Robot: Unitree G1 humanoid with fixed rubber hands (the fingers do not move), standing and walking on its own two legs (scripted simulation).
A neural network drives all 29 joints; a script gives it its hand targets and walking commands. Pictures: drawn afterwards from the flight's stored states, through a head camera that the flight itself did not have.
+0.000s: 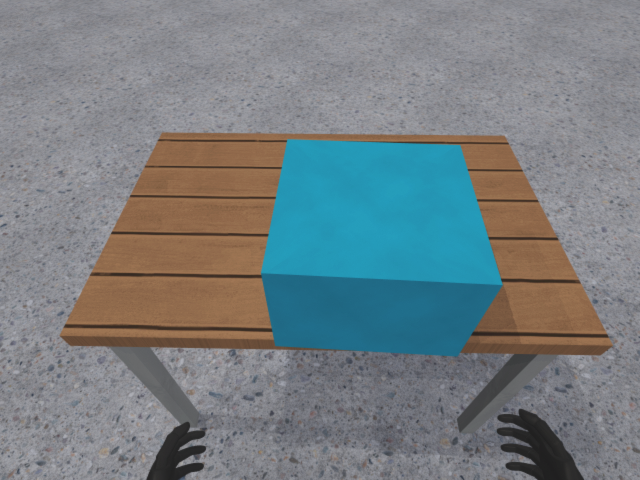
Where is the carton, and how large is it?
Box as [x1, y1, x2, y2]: [261, 139, 502, 356]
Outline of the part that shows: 287,139 261,270 275,345 457,356 502,285 460,146 443,144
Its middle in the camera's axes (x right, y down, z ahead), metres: +0.09 +0.01 +0.65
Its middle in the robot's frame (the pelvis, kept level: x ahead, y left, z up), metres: +0.48 -0.05 -0.03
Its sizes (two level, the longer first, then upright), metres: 0.300 0.291 0.206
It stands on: a table, 0.65 m high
